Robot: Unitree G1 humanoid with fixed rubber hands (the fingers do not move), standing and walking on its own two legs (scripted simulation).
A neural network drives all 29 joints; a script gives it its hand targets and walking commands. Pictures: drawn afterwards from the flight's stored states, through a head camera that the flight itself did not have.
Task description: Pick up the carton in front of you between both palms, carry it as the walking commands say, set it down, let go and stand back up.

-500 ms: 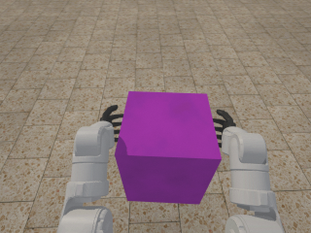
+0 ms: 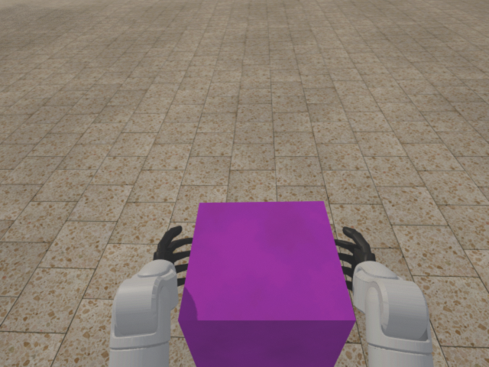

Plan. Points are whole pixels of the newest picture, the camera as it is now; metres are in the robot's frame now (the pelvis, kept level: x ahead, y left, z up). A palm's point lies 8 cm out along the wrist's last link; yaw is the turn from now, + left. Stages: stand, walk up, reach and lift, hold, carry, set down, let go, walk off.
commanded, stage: carry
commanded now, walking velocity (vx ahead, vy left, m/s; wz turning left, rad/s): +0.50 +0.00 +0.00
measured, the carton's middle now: (262, 295) +0.26 +0.00 -0.01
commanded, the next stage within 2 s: none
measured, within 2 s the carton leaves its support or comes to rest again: neither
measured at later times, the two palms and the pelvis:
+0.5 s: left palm (181, 149) +0.57 +0.19 +0.08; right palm (313, 153) +0.54 -0.11 +0.08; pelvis +0.30 +0.06 +0.00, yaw -3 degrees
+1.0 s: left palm (213, 90) +0.87 +0.15 +0.08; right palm (311, 91) +0.88 -0.15 +0.07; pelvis +0.61 +0.00 +0.00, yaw +0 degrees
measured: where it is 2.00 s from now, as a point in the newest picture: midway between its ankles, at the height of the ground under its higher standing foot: (258, 274)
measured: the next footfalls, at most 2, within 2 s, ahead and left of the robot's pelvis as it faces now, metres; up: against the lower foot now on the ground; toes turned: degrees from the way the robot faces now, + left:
left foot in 0.26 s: +0.33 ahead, +0.14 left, +0.00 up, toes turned +10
right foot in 0.74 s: +0.63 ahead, -0.09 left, +0.00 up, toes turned -13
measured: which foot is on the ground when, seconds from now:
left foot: up 0.00-0.24, down 0.26-0.76, up 0.78-1.00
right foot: down 0.00-0.28, up 0.30-0.72, down 0.74-1.00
